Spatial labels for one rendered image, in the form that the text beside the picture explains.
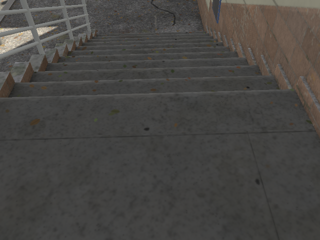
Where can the stairs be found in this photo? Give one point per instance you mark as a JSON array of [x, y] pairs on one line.
[[143, 63]]

